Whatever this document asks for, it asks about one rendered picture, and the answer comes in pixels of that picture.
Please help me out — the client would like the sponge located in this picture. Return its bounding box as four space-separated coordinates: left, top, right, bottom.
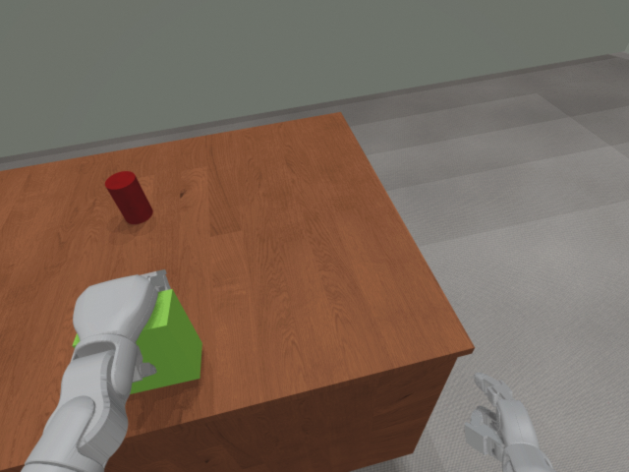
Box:
73 289 202 394

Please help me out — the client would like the table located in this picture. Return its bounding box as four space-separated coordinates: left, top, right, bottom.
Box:
0 112 475 472

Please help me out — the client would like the robot right forearm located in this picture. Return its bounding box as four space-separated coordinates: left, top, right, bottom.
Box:
502 443 556 472

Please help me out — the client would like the robot left hand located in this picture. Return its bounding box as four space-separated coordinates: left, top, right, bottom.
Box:
73 269 171 383

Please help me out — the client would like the robot left forearm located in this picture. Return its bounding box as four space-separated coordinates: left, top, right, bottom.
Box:
21 334 138 472

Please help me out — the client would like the robot right hand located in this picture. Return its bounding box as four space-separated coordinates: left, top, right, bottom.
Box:
465 373 540 462

